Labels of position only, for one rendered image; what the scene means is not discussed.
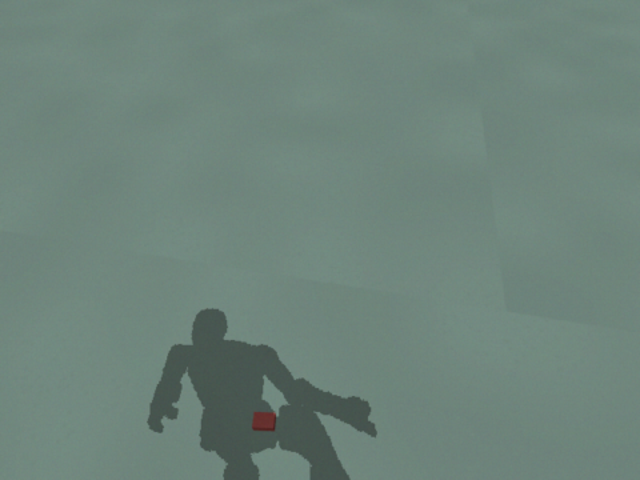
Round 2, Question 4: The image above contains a small box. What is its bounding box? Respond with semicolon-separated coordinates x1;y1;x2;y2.
252;412;276;431

